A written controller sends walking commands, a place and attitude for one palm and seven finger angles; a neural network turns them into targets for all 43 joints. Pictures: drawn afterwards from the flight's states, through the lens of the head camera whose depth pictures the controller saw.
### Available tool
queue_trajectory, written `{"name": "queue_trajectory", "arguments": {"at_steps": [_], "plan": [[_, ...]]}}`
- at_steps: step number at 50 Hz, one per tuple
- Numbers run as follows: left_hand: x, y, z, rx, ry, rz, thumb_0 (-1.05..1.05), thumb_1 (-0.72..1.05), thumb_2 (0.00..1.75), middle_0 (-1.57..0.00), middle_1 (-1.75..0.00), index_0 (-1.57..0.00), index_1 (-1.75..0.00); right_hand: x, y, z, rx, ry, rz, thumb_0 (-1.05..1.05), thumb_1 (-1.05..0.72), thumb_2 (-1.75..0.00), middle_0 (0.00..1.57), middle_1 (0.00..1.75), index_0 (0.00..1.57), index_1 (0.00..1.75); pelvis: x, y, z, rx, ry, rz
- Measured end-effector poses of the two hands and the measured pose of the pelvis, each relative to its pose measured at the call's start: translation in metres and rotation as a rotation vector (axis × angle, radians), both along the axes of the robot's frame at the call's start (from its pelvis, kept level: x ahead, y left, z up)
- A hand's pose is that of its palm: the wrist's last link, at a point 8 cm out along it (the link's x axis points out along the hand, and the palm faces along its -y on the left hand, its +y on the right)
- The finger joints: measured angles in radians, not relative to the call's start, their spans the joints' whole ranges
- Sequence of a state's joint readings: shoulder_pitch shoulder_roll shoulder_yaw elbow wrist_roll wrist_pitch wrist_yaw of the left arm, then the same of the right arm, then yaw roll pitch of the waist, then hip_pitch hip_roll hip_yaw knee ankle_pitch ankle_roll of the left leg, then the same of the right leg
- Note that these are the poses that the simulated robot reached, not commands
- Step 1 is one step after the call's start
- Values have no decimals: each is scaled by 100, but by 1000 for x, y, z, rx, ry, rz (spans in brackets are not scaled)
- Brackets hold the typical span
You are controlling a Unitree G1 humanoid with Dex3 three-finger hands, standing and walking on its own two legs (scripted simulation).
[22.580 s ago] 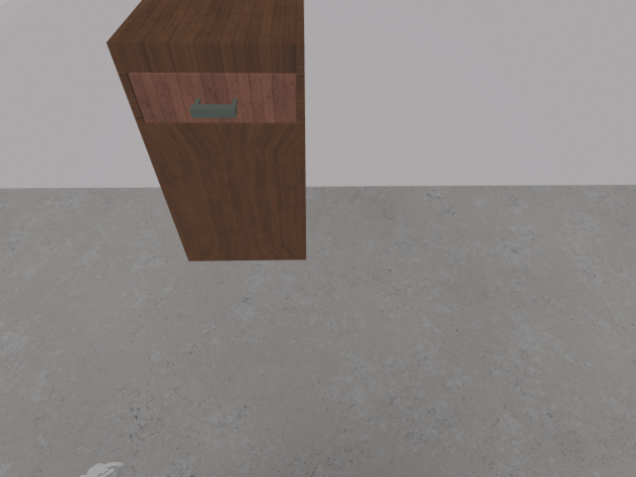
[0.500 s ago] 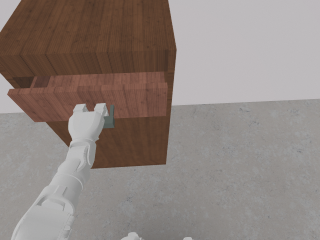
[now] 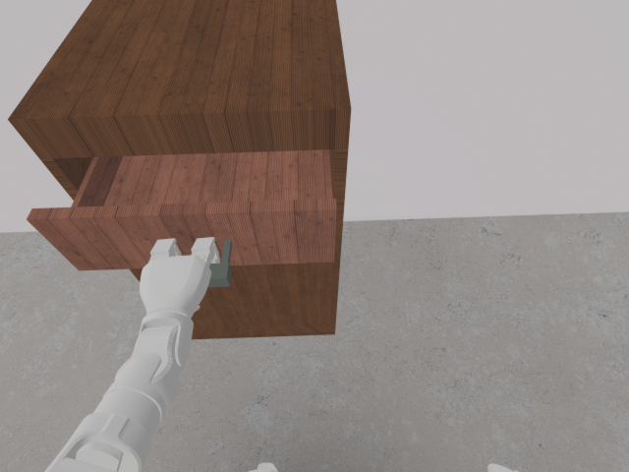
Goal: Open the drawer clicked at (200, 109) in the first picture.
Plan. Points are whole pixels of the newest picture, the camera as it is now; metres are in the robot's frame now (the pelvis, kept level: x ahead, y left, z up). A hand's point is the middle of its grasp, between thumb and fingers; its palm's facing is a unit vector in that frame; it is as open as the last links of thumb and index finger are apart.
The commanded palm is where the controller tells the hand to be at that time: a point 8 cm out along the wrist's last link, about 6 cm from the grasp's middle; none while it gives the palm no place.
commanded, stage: pull the drawer open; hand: left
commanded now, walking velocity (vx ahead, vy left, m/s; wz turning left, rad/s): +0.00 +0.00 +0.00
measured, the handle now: (192, 262) +0.41 +0.19 -0.01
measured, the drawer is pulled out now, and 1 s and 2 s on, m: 0.12 0.23 0.30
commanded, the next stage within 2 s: open the thumb to release the handle in 1.70 s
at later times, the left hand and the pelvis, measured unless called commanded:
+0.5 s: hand (183, 338) +0.30 +0.19 -0.03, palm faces -0.02 -0.06 -1.00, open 5.7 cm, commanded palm +0.27 +0.19 +0.02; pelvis +0.00 -0.01 +0.00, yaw +0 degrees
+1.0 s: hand (177, 375) +0.25 +0.19 -0.03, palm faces -0.02 -0.09 -1.00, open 5.8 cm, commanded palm +0.21 +0.19 +0.02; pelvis +0.00 -0.01 +0.00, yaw +0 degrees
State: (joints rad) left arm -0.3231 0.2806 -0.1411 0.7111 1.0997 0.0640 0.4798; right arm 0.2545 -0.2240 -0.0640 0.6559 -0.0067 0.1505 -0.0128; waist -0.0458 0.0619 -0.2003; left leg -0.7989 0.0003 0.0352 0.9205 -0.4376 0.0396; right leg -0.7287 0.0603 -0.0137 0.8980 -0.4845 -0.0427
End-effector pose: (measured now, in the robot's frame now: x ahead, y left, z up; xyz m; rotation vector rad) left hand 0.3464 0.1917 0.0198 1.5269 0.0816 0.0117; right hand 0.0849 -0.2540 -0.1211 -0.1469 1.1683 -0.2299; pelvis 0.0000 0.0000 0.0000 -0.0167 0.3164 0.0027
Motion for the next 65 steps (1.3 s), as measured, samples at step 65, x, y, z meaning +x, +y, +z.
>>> {"name": "queue_trajectory", "arguments": {"at_steps": [65], "plan": [[-158, -5, 0, -49, -30, 37, 3, 66, 82, -32, -135, -42, -134, 93, 12, 15, 49, -273, 189, 1, -91, -90, 20, 30, 20, 30, -4, -13, -9, 24, -68, 4]]}}
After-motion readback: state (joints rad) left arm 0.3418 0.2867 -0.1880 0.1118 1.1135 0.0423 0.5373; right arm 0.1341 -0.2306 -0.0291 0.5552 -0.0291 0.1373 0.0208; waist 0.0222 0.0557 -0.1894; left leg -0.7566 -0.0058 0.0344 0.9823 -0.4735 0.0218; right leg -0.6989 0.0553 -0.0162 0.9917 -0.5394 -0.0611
